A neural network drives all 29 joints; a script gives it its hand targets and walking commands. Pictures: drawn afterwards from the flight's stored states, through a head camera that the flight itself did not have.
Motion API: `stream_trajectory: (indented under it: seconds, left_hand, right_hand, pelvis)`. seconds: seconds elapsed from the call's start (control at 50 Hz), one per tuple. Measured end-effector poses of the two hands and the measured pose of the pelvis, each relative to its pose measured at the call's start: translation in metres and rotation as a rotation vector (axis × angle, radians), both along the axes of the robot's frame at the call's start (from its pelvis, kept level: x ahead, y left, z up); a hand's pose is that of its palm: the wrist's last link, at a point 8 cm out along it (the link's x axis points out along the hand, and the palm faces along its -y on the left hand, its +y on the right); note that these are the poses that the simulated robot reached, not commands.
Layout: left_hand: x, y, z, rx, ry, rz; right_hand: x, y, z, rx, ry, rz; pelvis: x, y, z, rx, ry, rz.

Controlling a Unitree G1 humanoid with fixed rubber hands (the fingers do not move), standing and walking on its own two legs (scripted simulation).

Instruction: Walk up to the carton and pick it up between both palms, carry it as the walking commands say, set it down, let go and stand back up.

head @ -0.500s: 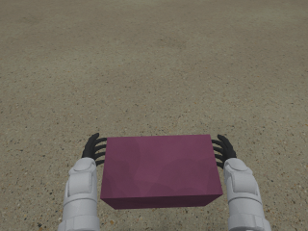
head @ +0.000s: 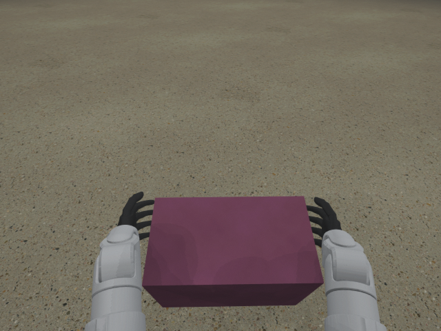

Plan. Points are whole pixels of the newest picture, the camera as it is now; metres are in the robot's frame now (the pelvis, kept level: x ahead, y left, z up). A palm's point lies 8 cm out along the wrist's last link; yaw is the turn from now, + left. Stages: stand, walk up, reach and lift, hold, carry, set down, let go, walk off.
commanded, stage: reach and lift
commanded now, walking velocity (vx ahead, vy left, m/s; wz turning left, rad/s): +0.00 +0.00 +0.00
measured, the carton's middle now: (229, 254) +0.29 +0.01 -0.03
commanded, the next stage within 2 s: hold in 0.86 s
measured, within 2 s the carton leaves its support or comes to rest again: neither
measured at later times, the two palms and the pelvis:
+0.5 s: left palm (134, 227) +0.30 +0.19 +0.05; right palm (331, 239) +0.29 -0.18 +0.05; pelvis +0.02 +0.01 +0.00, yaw +0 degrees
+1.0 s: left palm (133, 232) +0.28 +0.19 +0.05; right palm (334, 243) +0.28 -0.18 +0.05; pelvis +0.01 +0.00 +0.00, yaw +0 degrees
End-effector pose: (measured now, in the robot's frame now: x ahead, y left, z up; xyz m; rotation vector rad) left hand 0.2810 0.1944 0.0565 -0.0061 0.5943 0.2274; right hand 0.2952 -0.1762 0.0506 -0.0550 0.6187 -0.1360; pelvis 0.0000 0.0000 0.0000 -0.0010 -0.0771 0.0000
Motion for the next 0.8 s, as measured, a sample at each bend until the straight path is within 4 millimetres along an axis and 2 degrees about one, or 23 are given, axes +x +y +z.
stream_trajectory:
  seconds: [0.42,0.8]
  left_hand:
    - [0.014,-0.005,-0.006,0.028,0.025,-0.030]
    - [0.007,-0.006,-0.006,0.033,0.025,-0.026]
  right_hand:
    - [-0.002,-0.003,-0.005,-0.002,0.021,-0.045]
    - [-0.008,-0.004,-0.004,-0.003,0.014,-0.055]
  pelvis:
    - [0.014,0.008,0.001,0.001,0.012,0.000]
    - [0.013,0.004,0.001,-0.001,0.001,0.005]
